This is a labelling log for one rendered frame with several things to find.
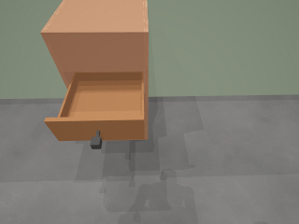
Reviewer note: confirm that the cabinet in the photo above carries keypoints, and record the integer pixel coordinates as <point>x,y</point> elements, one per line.
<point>101,36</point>

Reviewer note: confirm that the drawer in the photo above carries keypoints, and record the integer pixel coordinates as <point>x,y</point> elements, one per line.
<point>111,102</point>

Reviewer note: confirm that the handle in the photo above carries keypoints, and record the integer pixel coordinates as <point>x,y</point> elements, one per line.
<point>96,141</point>

